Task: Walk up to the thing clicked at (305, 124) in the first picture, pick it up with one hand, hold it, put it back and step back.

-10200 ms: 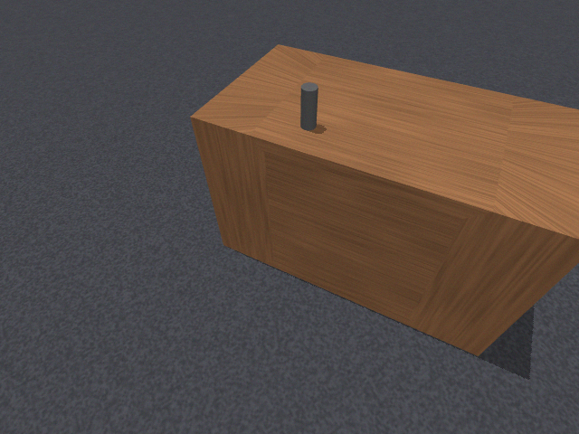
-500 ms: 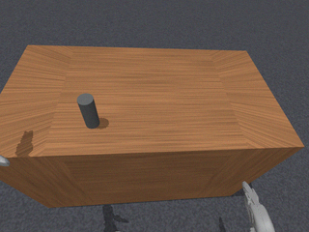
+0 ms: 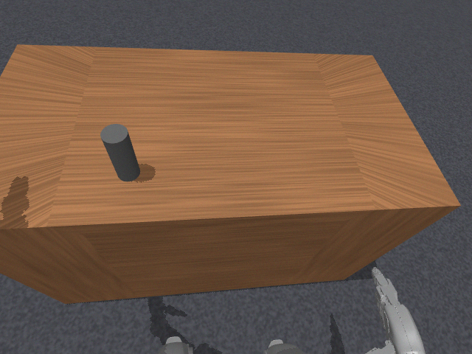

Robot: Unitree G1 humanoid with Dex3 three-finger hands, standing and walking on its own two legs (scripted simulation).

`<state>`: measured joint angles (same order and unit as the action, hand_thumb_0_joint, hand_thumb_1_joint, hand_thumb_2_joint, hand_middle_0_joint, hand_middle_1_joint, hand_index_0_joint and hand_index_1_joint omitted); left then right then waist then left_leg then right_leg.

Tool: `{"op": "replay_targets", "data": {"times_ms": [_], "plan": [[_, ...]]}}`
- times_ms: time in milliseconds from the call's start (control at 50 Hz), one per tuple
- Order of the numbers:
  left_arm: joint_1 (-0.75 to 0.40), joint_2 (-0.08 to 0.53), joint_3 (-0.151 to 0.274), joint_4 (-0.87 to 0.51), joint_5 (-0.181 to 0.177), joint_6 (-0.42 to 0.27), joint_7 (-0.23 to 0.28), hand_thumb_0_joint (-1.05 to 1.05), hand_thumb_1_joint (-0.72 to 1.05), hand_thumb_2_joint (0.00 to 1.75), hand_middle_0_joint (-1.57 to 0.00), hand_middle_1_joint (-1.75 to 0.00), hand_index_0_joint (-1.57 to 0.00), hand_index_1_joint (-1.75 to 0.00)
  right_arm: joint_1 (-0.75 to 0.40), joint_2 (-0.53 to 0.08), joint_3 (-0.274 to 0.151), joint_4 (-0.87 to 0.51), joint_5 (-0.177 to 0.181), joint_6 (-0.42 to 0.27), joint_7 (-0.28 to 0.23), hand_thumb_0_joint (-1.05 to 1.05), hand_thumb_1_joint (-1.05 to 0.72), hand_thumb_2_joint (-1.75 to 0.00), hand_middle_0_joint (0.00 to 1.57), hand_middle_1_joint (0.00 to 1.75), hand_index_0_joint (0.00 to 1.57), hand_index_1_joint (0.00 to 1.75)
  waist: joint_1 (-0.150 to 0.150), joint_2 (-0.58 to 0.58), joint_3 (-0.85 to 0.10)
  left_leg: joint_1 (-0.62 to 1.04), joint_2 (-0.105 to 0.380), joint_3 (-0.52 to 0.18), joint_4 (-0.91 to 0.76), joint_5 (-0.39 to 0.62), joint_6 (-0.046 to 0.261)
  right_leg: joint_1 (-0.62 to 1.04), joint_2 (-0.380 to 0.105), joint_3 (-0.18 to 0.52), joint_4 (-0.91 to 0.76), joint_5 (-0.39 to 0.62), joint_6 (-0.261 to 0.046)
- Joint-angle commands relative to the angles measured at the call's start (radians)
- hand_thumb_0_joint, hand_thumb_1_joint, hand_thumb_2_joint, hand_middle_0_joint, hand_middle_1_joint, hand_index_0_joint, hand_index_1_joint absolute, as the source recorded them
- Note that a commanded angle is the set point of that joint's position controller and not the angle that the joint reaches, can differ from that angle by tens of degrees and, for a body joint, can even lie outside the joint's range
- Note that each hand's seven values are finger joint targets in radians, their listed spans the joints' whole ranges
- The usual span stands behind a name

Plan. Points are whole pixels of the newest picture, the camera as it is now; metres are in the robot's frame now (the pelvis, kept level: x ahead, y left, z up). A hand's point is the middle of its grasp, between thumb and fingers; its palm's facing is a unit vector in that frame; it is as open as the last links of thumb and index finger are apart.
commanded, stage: go down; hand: left
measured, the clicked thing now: (122, 154) +0.49 +0.20 +0.00
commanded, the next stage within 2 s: approach in 0.94 s
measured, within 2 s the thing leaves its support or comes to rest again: neither
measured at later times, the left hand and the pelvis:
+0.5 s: hand out of the picture +0.41 +0.39 +0.12, palm faces +0.18 -0.98 +0.01, open 17.6 cm; pelvis +0.01 +0.00 +0.00, yaw +0 degrees
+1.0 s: hand out of the picture +0.40 +0.39 +0.11, palm faces +0.20 -0.98 +0.02, open 17.6 cm; pelvis +0.00 +0.01 -0.01, yaw +0 degrees
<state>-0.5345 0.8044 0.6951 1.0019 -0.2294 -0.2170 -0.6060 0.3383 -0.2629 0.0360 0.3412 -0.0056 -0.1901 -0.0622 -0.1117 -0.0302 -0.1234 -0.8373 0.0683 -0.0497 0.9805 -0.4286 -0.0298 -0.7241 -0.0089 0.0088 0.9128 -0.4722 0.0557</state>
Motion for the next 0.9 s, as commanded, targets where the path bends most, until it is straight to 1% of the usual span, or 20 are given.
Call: {"op": "replay_targets", "data": {"times_ms": [0,20,40,140,240,360,400,440,480,500,540,580,600,660,680,700,720,800,840,880], "plan": [[-0.32,0.426,0.05,-0.209,-0.019,-0.057,-0.005,0.0,-0.59,0.08,-0.05,-0.05,-0.05,-0.06,-0.013,-0.151,-0.07,-0.147,0.007,-0.048,-0.024,0.0,0.54,-0.05,0.05,0.05,0.05,0.05,0.037,0.255,-0.364,0.383,-0.04,0.022,-0.112,0.302,0.033,0.019,0.024,-0.044,-0.106,0.261,-0.053],[-0.313,0.422,0.049,-0.189,-0.017,-0.054,-0.006,0.0,-0.59,0.08,-0.05,-0.05,-0.05,-0.06,0.011,-0.167,-0.081,-0.147,0.003,-0.047,-0.024,0.0,0.53,-0.06,0.05,0.05,0.05,0.05,0.023,0.259,-0.376,0.399,-0.032,0.014,-0.109,0.326,0.03,0.003,0.029,-0.051,-0.098,0.264,-0.056],[-0.303,0.42,0.048,-0.184,-0.016,-0.046,-0.004,0.0,-0.57,0.08,-0.05,-0.05,-0.05,-0.06,0.007,-0.155,-0.068,-0.135,0.003,-0.048,-0.022,0.0,0.54,-0.05,0.05,0.05,0.05,0.05,0.042,0.268,-0.37,0.392,-0.03,0.01,-0.11,0.34,0.027,0.003,0.03,-0.056,-0.093,0.26,-0.059],[-0.317,0.435,0.053,-0.197,-0.011,-0.038,-0.007,0.0,-0.58,0.08,-0.06,-0.05,-0.05,-0.06,0.014,-0.163,-0.079,-0.117,0.001,-0.045,-0.019,0.0,0.54,-0.05,0.05,0.05,0.05,0.05,0.036,0.296,-0.384,0.431,-0.012,0.0,-0.095,0.463,0.022,-0.03,0.039,-0.068,-0.078,0.289,-0.061],[-0.334,0.46,0.07,-0.192,-0.01,-0.033,-0.005,0.0,-0.58,0.08,-0.05,-0.04,-0.05,-0.05,-0.022,-0.187,-0.1,-0.16,0.003,-0.05,-0.025,0.0,0.53,-0.06,0.05,0.05,0.05,0.05,0.023,0.258,-0.4,0.422,-0.017,0.007,-0.082,0.457,0.03,0.003,0.037,-0.06,-0.081,0.323,-0.054],[-0.333,0.438,0.049,-0.127,-0.004,-0.021,-0.008,0.0,-0.59,0.08,-0.05,-0.04,-0.04,-0.06,0.022,-0.143,-0.053,-0.159,0.005,-0.041,-0.023,0.0,0.53,-0.06,0.05,0.05,0.05,0.05,0.011,0.217,-0.361,0.359,-0.034,0.023,-0.077,0.394,0.044,0.006,0.031,-0.049,-0.087,0.332,-0.049],[-0.362,0.45,0.041,-0.139,0.0,-0.021,-0.014,0.0,-0.58,0.08,-0.05,-0.04,-0.04,-0.05,0.044,-0.173,-0.093,-0.145,0.001,-0.04,-0.025,0.0,0.53,-0.06,0.05,0.05,0.05,0.05,-0.002,0.25,-0.38,0.401,-0.025,0.011,-0.076,0.422,0.035,-0.034,0.036,-0.058,-0.079,0.32,-0.053],[-0.373,0.445,0.03,-0.129,0.003,-0.017,-0.018,0.0,-0.58,0.08,-0.05,-0.04,-0.04,-0.06,0.034,-0.149,-0.06,-0.16,0.0,-0.044,-0.018,0.0,0.53,-0.06,0.05,0.05,0.05,0.05,0.006,0.267,-0.376,0.398,-0.024,0.011,-0.074,0.418,0.033,-0.037,0.036,-0.059,-0.077,0.307,-0.055],[-0.392,0.483,0.051,-0.159,0.005,-0.018,-0.014,0.0,-0.59,0.07,-0.05,-0.03,-0.04,-0.05,0.034,-0.184,-0.094,-0.17,0.001,-0.044,-0.021,0.0,0.53,-0.06,0.05,0.05,0.05,0.05,0.007,0.272,-0.388,0.399,-0.026,0.011,-0.074,0.404,0.031,-0.033,0.035,-0.056,-0.079,0.303,-0.055],[-0.408,0.472,0.04,-0.167,0.003,-0.02,-0.013,0.0,-0.58,0.08,-0.05,-0.04,-0.04,-0.05,0.009,-0.168,-0.077,-0.177,0.001,-0.045,-0.018,0.0,0.54,-0.06,0.05,0.05,0.05,0.05,0.011,0.284,-0.383,0.399,-0.025,0.011,-0.078,0.383,0.029,-0.038,0.035,-0.057,-0.08,0.285,-0.056],[-0.412,0.482,0.058,-0.195,-0.001,-0.021,-0.009,0.0,-0.59,0.07,-0.06,-0.04,-0.05,-0.05,0.015,-0.169,-0.081,-0.189,0.001,-0.043,-0.02,0.0,0.53,-0.06,0.05,0.05,0.05,0.05,0.017,0.283,-0.439,0.428,-0.025,0.011,-0.064,0.454,0.032,-0.008,0.032,-0.057,-0.079,0.337,-0.053],[-0.396,0.485,0.056,-0.181,0.008,-0.014,-0.002,0.0,-0.59,0.07,-0.06,-0.04,-0.05,-0.05,0.003,-0.172,-0.083,-0.206,0.002,-0.044,-0.021,0.0,0.53,-0.06,0.05,0.05,0.05,0.05,0.016,0.28,-0.426,0.417,-0.027,0.015,-0.066,0.437,0.033,-0.002,0.033,-0.054,-0.082,0.33,-0.053],[-0.379,0.501,0.068,-0.187,0.01,-0.01,0.002,0.0,-0.61,0.07,-0.06,-0.04,-0.05,-0.06,0.027,-0.182,-0.087,-0.191,0.001,-0.038,-0.022,0.0,0.53,-0.06,0.05,0.05,0.05,0.05,0.023,0.287,-0.446,0.437,-0.025,0.011,-0.067,0.476,0.031,0.005,0.033,-0.057,-0.08,0.346,-0.055],[-0.334,0.47,0.058,-0.15,0.013,-0.005,0.001,0.0,-0.59,0.07,-0.06,-0.05,-0.05,-0.06,0.015,-0.157,-0.073,-0.164,-0.001,-0.036,-0.019,0.0,0.53,-0.06,0.05,0.05,0.05,0.05,0.037,0.294,-0.402,0.411,-0.022,0.008,-0.071,0.477,0.026,-0.013,0.036,-0.063,-0.076,0.325,-0.058],[-0.308,0.457,0.063,-0.139,0.009,-0.002,0.004,0.0,-0.6,0.07,-0.06,-0.05,-0.05,-0.06,0.012,-0.173,-0.089,-0.187,0.0,-0.036,-0.019,0.0,0.52,-0.06,0.05,0.05,0.05,0.05,0.033,0.262,-0.416,0.42,-0.019,0.004,-0.069,0.504,0.028,-0.007,0.039,-0.066,-0.075,0.342,-0.058],[-0.32,0.46,0.057,-0.153,0.011,-0.003,0.005,0.0,-0.59,0.07,-0.06,-0.04,-0.05,-0.06,0.0,-0.163,-0.078,-0.185,0.0,-0.034,-0.018,0.0,0.53,-0.06,0.05,0.05,0.05,0.05,0.036,0.266,-0.404,0.392,-0.023,0.009,-0.067,0.48,0.03,-0.003,0.037,-0.062,-0.076,0.337,-0.058],[-0.312,0.478,0.082,-0.161,0.002,-0.005,0.002,0.0,-0.59,0.06,-0.06,-0.04,-0.05,-0.05,0.02,-0.166,-0.081,-0.181,0.002,-0.033,-0.019,0.0,0.53,-0.06,0.05,0.05,0.05,0.05,0.043,0.277,-0.401,0.392,-0.025,0.015,-0.068,0.469,0.028,0.008,0.037,-0.06,-0.076,0.335,-0.056],[-0.331,0.429,0.06,-0.173,-0.003,-0.015,0.002,0.0,-0.58,0.08,-0.05,-0.05,-0.05,-0.06,0.007,-0.146,-0.063,-0.202,0.003,-0.037,-0.016,0.0,0.53,-0.06,0.05,0.05,0.05,0.05,0.021,0.239,-0.384,0.376,-0.026,0.016,-0.068,0.445,0.035,0.004,0.037,-0.057,-0.075,0.34,-0.052],[-0.362,0.46,0.065,-0.203,0.003,-0.018,0.012,0.0,-0.59,0.07,-0.06,-0.04,-0.05,-0.05,-0.007,-0.181,-0.099,-0.23,0.003,-0.036,-0.023,0.0,0.53,-0.06,0.05,0.05,0.05,0.05,0.01,0.231,-0.407,0.38,-0.029,0.02,-0.07,0.414,0.04,0.013,0.035,-0.052,-0.081,0.333,-0.05],[-0.381,0.46,0.059,-0.204,0.005,-0.022,0.016,0.0,-0.58,0.07,-0.05,-0.05,-0.05,-0.06,0.019,-0.182,-0.107,-0.191,0.002,-0.034,-0.025,0.0,0.53,-0.06,0.05,0.05,0.05,0.05,0.005,0.252,-0.374,0.374,-0.029,0.021,-0.081,0.352,0.035,-0.017,0.036,-0.052,-0.083,0.285,-0.054]]}}
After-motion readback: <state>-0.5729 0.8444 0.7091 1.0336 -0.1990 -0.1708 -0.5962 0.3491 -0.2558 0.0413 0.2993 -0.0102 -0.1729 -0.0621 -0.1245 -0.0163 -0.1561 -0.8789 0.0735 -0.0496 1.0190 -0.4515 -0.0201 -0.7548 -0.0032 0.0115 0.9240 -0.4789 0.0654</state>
